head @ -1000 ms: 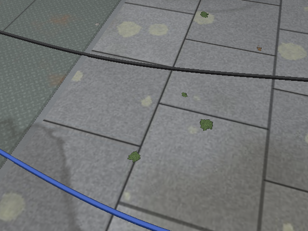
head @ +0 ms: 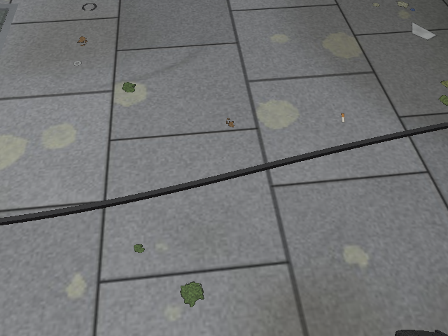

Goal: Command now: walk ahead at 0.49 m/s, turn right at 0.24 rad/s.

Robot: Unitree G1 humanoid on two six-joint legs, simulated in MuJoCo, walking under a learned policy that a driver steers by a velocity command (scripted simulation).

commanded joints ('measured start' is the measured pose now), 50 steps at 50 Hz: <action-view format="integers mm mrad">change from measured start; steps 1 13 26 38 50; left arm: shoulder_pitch -106 -353 -148 -90 -201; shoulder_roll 124 39 72 154 140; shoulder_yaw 24 -16 12 49 19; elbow -117 -192 -110 -12 -127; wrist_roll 17 18 44 31 -12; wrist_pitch -34 -46 -63 -63 -107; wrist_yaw -3 -37 -32 -5 -20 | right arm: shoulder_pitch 130 245 214 -50 254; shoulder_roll -104 -183 -130 -46 -212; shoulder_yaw -30 -38 -24 2 -68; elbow -4 88 45 -69 -61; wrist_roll -8 25 26 19 16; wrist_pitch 8 25 53 84 66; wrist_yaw -5 -20 -34 14 5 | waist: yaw -87 -119 -14 27 -139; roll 64 90 -99 4 96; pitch -33 26 -55 74 -178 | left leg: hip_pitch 396 241 -282 -274 632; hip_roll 319 248 183 167 333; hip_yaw -446 -131 -116 -18 -601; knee -279 -367 663 192 -226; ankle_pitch -125 132 -155 199 -121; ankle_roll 186 162 -25 -19 308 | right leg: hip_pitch -456 -273 209 224 -570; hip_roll -118 -133 -342 -327 -118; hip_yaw -6 -125 111 -286 -64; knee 119 -483 -883 -974 233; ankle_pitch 121 500 280 540 23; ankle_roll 6 49 -140 -119 30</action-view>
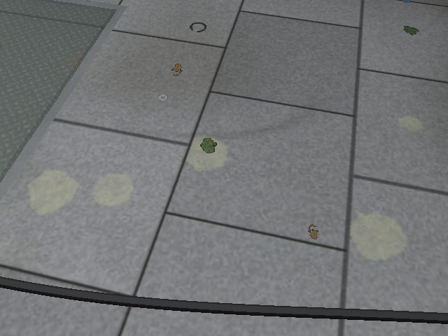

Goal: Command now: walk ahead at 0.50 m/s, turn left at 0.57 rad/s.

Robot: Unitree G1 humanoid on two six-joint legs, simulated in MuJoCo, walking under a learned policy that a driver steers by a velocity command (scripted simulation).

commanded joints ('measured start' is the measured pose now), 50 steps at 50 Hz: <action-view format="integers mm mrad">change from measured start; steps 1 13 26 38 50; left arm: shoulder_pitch -93 -303 -217 -185 -159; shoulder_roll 127 56 46 49 47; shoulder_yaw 19 -2 -17 -24 -22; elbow -137 -197 -143 -64 37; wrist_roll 2 29 43 40 24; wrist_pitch -71 -37 14 43 58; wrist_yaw -1 -23 -32 -18 -4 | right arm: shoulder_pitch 162 221 206 110 130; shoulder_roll -150 -148 -97 -62 -53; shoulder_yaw -45 -40 -13 4 9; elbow -23 14 18 55 114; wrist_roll -2 -6 -15 -49 -30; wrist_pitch -24 -12 76 57 28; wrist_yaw -10 -61 -82 -77 -78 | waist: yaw -76 -102 -58 -19 -24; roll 3 82 -115 70 3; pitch -170 -70 -152 -51 -112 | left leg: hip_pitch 545 220 -5 148 251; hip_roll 285 140 100 125 103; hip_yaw -523 -258 -161 -155 -123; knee -351 -349 410 -234 -160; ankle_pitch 24 285 -338 -227 168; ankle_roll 210 101 -173 -65 -91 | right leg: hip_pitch -543 -259 -1 -61 32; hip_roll -36 45 -181 28 21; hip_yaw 121 66 337 82 69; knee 112 -560 -823 -727 -643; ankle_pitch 105 639 487 131 489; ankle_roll -26 44 -223 -37 -50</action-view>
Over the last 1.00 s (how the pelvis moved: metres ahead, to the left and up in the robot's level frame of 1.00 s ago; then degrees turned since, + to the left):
0.53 0.02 -0.01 21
